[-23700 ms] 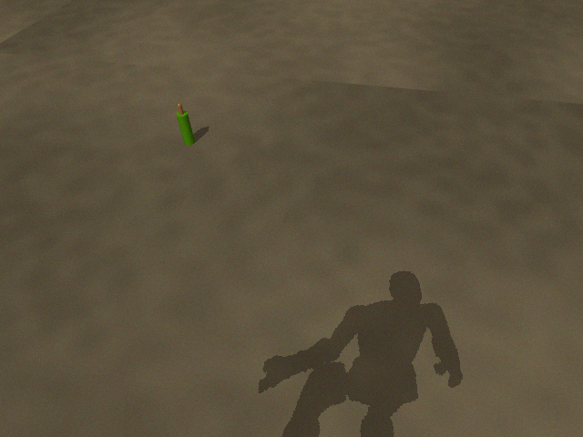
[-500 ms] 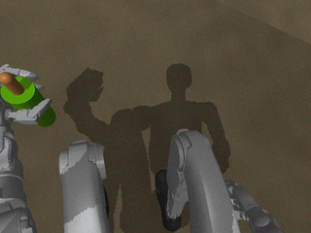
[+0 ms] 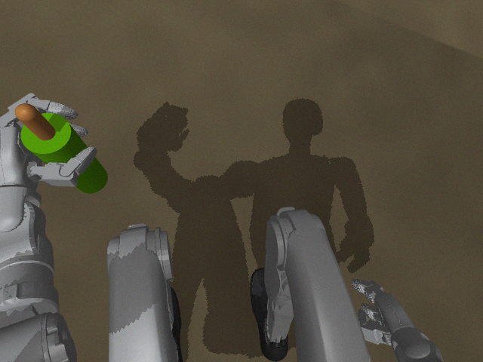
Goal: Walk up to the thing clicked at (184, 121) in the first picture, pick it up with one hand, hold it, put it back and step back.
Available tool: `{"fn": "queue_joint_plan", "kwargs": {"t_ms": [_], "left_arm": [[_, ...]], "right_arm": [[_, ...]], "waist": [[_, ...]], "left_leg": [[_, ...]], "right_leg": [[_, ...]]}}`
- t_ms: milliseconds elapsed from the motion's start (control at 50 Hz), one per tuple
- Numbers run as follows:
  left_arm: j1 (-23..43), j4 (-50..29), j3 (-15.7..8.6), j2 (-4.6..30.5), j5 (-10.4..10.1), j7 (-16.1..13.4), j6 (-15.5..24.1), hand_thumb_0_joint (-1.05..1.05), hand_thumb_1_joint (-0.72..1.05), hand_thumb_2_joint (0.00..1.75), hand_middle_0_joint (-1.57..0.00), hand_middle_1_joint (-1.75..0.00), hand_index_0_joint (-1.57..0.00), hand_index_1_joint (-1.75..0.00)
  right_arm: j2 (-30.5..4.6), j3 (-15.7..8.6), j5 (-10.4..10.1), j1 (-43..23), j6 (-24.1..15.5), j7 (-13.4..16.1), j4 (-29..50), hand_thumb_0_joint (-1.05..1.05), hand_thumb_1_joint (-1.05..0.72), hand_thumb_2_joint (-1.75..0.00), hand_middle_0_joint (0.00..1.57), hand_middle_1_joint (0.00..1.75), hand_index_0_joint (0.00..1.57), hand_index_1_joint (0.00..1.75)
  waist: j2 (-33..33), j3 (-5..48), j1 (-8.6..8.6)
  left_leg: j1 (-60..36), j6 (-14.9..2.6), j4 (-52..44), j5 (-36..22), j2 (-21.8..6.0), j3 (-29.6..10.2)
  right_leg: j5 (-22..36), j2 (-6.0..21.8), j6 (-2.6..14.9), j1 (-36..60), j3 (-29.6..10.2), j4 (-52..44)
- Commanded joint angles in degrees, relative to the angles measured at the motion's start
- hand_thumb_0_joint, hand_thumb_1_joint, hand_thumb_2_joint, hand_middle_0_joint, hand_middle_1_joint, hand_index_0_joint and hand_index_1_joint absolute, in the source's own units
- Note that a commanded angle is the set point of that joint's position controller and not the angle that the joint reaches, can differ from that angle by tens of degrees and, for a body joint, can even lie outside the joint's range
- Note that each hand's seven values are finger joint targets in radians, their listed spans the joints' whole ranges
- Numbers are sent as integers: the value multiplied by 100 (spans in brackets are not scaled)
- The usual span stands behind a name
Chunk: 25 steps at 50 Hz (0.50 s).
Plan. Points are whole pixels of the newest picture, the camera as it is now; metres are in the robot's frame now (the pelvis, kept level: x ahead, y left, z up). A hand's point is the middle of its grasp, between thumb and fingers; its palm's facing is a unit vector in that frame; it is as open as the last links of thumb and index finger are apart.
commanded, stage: settle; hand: left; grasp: from the side
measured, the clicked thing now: (65, 152) +0.44 +0.25 -0.07
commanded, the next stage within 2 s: lift in 0.46 s
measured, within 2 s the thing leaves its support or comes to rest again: neither
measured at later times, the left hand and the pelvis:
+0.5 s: hand (60, 139) +0.44 +0.24 -0.01, palm faces +0.11 -0.99 -0.06, open 8.2 cm; pelvis +0.00 +0.00 +0.02, yaw +2 degrees
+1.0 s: hand (35, 135) +0.42 +0.24 +0.05, palm faces +0.09 -0.99 -0.06, open 8.2 cm; pelvis +0.00 +0.00 +0.06, yaw +3 degrees
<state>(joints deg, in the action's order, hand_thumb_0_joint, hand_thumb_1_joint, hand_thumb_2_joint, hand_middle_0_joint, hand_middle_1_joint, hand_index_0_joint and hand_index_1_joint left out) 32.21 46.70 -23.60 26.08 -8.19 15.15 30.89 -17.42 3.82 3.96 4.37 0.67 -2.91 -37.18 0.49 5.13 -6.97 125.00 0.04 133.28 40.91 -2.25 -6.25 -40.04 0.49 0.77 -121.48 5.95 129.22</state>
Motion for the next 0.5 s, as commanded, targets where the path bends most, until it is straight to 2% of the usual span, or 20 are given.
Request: {"fn": "queue_joint_plan", "kwargs": {"t_ms": [0, 40, 100, 120, 140, 160, 180, 200, 220, 240, 300, 320, 380, 400, 420, 440, 460, 480], "left_arm": [[1924, -1620, -448, 1486, -255, -112, 641, 0, 43, 127, -135, -140, -135, -141], [2034, -1653, -405, 1519, -209, -119, 661, 0, 44, 127, -135, -140, -136, -140], [2111, -1570, -273, 1387, -220, -75, 661, 0, 42, 125, -134, -139, -135, -139], [2094, -1475, -324, 1381, -217, -81, 651, 0, 42, 127, -134, -140, -135, -140], [2130, -1519, -246, 1303, -223, -81, 665, 0, 42, 126, -134, -140, -135, -140], [2197, -1499, -342, 1423, -232, -101, 679, 0, 40, 126, -135, -140, -135, -140], [2197, -1454, -312, 1424, -231, -85, 680, 0, 39, 126, -135, -140, -136, -140], [2101, -1294, -303, 1360, -241, -81, 670, 0, 41, 126, -133, -139, -134, -139], [2294, -1484, -243, 1309, -265, -64, 698, 0, 42, 125, -134, -139, -135, -139], [2217, -1339, -275, 1344, -270, -57, 697, 0, 42, 126, -133, -139, -134, -139], [2239, -1375, -315, 1390, -244, -70, 701, 0, 43, 127, -135, -140, -136, -140], [2252, -1353, -363, 1439, -242, -93, 703, 0, 41, 128, -135, -141, -135, -141], [2172, -1148, -313, 1280, -231, -129, 708, 0, 42, 128, -134, -140, -134, -140], [2420, -1505, -379, 1443, -206, -149, 749, 0, 41, 128, -132, -139, -133, -139], [2325, -1331, -392, 1437, -180, -180, 731, 0, 42, 129, -132, -139, -133, -139], [2262, -1274, -353, 1381, -162, -176, 732, 0, 42, 129, -133, -139, -133, -140], [2265, -1181, -282, 1282, -155, -169, 734, 0, 41, 129, -133, -140, -133, -140], [2237, -1298, -395, 1362, -161, -178, 755, 0, 44, 130, -133, -140, -133, -140]], "right_arm": [[-1178, -472, -37, 752, -115, 64, 292, 0, -88, -89, 20, 30, 20, 30], [-1162, -487, -40, 728, -134, 83, 283, 0, -88, -89, 20, 30, 20, 30], [-1129, -491, -42, 718, -165, 95, 260, 0, -89, -89, 20, 30, 20, 30], [-1135, -503, -51, 745, -180, 98, 249, 0, -88, -89, 20, 30, 20, 30], [-1120, -496, -51, 761, -195, 101, 254, 0, -88, -89, 20, 30, 20, 30], [-1111, -500, -61, 710, -201, 104, 286, 0, -89, -89, 20, 30, 20, 30], [-1126, -513, -64, 704, -212, 110, 282, 0, -88, -89, 20, 30, 20, 30], [-1109, -513, -61, 743, -228, 108, 267, 0, -88, -89, 20, 30, 20, 30], [-1097, -512, -65, 759, -240, 107, 300, 0, -88, -89, 20, 30, 20, 30], [-1085, -513, -75, 791, -254, 112, 252, 0, -89, -89, 20, 30, 20, 30], [-1099, -537, -72, 844, -269, 125, 222, 0, -88, -89, 20, 30, 20, 30], [-1069, -529, -71, 874, -271, 126, 214, 0, -89, -89, 20, 30, 20, 30], [-1012, -522, -72, 849, -288, 126, 202, 0, -88, -89, 20, 30, 20, 30], [-1052, -558, -60, 886, -292, 129, 180, 0, -88, -89, 20, 30, 20, 30], [-1043, -545, -61, 886, -282, 124, 191, 0, -88, -89, 20, 30, 20, 30], [-1015, -551, -61, 860, -284, 123, 185, 0, -88, -89, 20, 30, 20, 30], [-1029, -549, -73, 867, -282, 116, 176, 0, -88, -89, 20, 30, 20, 30], [-1019, -568, -60, 919, -289, 117, 178, 0, -88, -89, 20, 30, 20, 30]], "waist": [[-1414, 4111, 62], [-1382, 4099, 53], [-1429, 4001, 45], [-1348, 3945, 0], [-1313, 3901, -20], [-1283, 3904, 31], [-1285, 3923, 40], [-1185, 3946, 2], [-1142, 4053, -48], [-1095, 4043, 10], [-1106, 4146, 10], [-1023, 4221, 62], [-942, 4128, 59], [-1143, 4270, 78], [-1198, 4253, 99], [-1116, 4182, 115], [-1153, 4085, 57], [-1063, 4245, 69]], "left_leg": [[-2984, -124, -1712, -1265, 104, 163], [-2938, -133, -1745, -1119, 116, 196], [-2969, -132, -1826, -959, 130, 213], [-2957, -135, -1839, -884, 126, 203], [-2922, -132, -1890, -771, 135, 202], [-2842, -144, -1914, -572, 137, 223], [-2874, -149, -1945, -513, 148, 217], [-2837, -168, -1895, -535, 159, 264], [-2772, -170, -1900, -581, 167, 271], [-2776, -178, -1892, -607, 173, 302], [-2862, -171, -1887, -942, 173, 328], [-2856, -183, -1850, -1016, 179, 354], [-2796, -195, -1875, -994, 180, 378], [-2967, -182, -1879, -1112, 178, 372], [-2985, -162, -1942, -1085, 187, 367], [-2936, -176, -1949, -987, 182, 388], [-2990, -160, -1997, -976, 183, 347], [-2985, -171, -1967, -1044, 185, 361]], "right_leg": [[1290, -218, 192, 1907, 57, -1307], [1192, -215, 192, 1902, 22, -1376], [1080, -194, 198, 1844, -7, -1436], [1018, -202, 190, 1803, 7, -1467], [920, -199, 183, 1835, 15, -1512], [756, -198, 184, 1856, -13, -1562], [718, -195, 186, 1861, -16, -1571], [733, -205, 167, 1962, -30, -1640], [784, -195, 165, 2054, -28, -1642], [800, -192, 162, 2099, -70, -1675], [1084, -182, 160, 2215, -90, -1664], [1146, -182, 151, 2313, -134, -1694], [1120, -182, 148, 2321, -172, -1745], [1223, -175, 165, 2286, -163, -1715], [1166, -170, 181, 2278, -154, -1696], [1077, -183, 172, 2287, -173, -1759], [1063, -174, 190, 2159, -129, -1709], [1140, -182, 166, 2327, -148, -1772]]}}
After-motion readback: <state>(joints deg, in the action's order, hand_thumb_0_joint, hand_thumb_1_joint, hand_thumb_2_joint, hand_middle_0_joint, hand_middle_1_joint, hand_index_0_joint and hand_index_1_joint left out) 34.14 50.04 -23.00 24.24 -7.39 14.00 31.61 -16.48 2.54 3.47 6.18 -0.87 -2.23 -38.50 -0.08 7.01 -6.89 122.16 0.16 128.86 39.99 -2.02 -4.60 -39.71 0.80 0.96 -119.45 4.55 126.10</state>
